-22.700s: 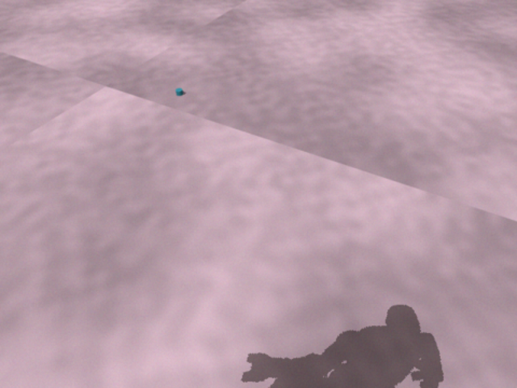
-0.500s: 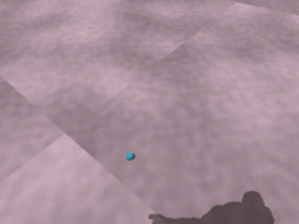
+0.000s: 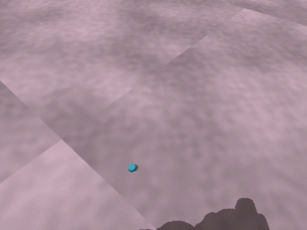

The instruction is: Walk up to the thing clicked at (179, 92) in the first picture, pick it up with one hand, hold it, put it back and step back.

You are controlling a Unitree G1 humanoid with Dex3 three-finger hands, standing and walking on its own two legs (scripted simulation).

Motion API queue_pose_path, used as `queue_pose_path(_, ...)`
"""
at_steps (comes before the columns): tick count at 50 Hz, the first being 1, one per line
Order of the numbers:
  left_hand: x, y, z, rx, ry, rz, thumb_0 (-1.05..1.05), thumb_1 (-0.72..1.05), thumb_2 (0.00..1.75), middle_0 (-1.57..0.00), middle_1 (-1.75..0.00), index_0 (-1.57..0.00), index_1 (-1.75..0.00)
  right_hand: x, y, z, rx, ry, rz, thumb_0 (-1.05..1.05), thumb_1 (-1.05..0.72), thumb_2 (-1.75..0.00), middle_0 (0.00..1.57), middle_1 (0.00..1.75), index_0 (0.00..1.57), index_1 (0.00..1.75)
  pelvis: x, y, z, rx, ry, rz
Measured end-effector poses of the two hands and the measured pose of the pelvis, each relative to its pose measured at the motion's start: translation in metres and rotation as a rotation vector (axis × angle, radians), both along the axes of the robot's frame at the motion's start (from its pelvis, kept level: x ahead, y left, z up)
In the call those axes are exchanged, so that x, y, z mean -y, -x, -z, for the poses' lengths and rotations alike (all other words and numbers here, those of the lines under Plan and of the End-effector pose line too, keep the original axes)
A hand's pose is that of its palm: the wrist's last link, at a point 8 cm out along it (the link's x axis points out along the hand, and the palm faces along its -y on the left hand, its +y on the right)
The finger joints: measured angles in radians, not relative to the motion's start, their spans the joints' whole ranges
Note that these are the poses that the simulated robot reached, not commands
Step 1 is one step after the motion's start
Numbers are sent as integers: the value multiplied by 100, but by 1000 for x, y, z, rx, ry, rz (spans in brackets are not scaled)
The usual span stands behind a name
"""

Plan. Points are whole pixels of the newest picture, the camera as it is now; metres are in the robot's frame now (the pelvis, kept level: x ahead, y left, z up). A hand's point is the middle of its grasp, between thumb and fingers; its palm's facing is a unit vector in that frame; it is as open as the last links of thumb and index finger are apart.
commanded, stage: walk up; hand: left
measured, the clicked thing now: (131, 167) +0.61 +0.15 -0.75
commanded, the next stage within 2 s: none
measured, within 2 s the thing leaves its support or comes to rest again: neither
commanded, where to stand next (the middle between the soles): +0.25 -0.04 m, yaw +1 degrees
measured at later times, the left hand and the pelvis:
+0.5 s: hand (86, 185) +0.26 +0.23 -0.13, palm faces -0.03 -0.93 -0.36, open 7.4 cm; pelvis +0.16 -0.03 +0.00, yaw +0 degrees
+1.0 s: hand (87, 189) +0.26 +0.23 -0.16, palm faces -0.03 -0.93 -0.36, open 7.4 cm; pelvis +0.19 -0.03 -0.01, yaw -1 degrees
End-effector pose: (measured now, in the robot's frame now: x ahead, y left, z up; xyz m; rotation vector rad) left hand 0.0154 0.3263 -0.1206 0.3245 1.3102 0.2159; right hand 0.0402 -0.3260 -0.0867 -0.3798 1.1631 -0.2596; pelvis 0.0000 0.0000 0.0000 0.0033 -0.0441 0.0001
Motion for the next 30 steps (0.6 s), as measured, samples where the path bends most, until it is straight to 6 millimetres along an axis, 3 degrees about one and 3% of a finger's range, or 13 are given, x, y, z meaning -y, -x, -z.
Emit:
queue_pose_path(5, 0, -49, -8, 35, 15, 45, 1, 90, 90, -20, -30, -21, -30, -8, -7, -5, -30, -12, 26, 0, -91, -90, 20, 30, 20, 30, -2, -32, -7, 7, -5, 14)
queue_pose_path(9, 7, -99, -14, 73, 19, 90, 1, 90, 90, -20, -30, -21, -30, -7, -21, 3, -47, -35, 36, 1, -91, -90, 20, 30, 20, 30, 1, -59, -5, 15, -9, 23)
queue_pose_path(13, 22, -157, -18, 144, 3, 123, 1, 90, 90, -20, -30, -21, -30, 2, -45, 21, -55, -61, 45, 1, -90, -90, 20, 30, 20, 30, 12, -91, 5, 19, -15, 26)
queue_pose_path(17, 38, -205, -20, 256, -20, 125, 1, 90, 90, -21, -30, -21, -30, 11, -82, 40, -56, -75, 30, 1, -91, -90, 20, 30, 20, 30, 25, -119, 17, 30, 6, 11)
queue_pose_path(24, 51, -234, -30, 282, -2, 104, 0, 90, 89, -21, -30, -21, -30, 10, -158, 26, 12, -79, -41, 1, -91, -90, 20, 30, 20, 30, 26, -155, 5, 15, 11, 4)
queue_pose_path(30, 40, -244, -5, 225, 14, 80, 1, 90, 90, -21, -30, -21, -30, 7, -195, 22, 20, -15, -65, 0, -91, -90, 20, 30, 20, 30, 16, -178, 15, 10, 17, 3)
